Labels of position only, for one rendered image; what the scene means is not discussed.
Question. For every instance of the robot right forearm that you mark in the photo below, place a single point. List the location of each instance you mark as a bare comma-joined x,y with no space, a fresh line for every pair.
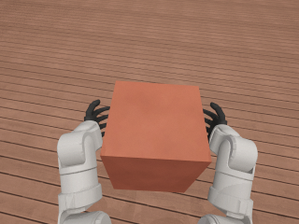
235,168

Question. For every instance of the robot right hand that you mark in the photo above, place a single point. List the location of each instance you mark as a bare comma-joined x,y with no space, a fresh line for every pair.
217,120

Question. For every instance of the left robot upper arm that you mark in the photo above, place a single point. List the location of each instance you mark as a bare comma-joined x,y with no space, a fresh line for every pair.
94,217

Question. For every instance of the robot left forearm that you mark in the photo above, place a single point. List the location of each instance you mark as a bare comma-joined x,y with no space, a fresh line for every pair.
77,168

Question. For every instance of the robot left hand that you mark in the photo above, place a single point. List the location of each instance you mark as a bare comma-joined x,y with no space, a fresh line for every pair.
91,114

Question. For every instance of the carton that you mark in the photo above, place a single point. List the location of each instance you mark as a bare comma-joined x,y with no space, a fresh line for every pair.
155,138

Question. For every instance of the right robot upper arm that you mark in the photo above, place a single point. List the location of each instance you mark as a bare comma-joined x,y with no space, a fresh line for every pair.
215,219

